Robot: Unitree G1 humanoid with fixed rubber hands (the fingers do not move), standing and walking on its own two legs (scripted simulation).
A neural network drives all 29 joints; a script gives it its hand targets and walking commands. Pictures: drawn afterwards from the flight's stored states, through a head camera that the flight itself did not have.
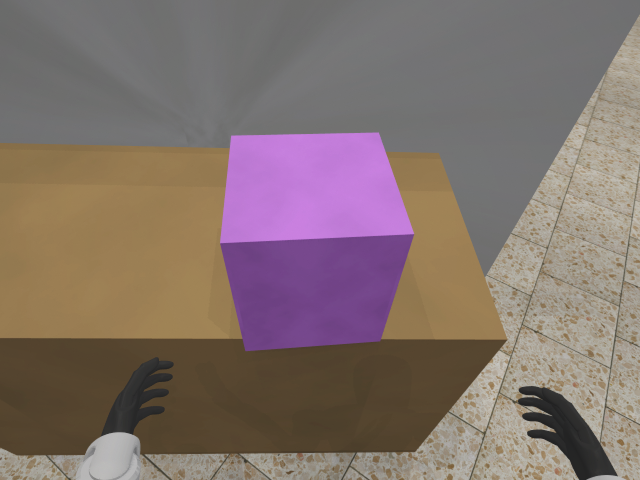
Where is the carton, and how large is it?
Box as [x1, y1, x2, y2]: [220, 133, 413, 350]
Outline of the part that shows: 378,133 231,136 220,244 245,350 380,340 413,236 413,232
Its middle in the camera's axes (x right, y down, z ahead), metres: -0.02 +0.01 +0.58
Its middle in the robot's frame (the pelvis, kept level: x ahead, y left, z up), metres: +0.45 +0.03 +0.04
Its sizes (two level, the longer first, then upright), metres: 0.210 0.200 0.250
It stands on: a pedestal, 0.69 m high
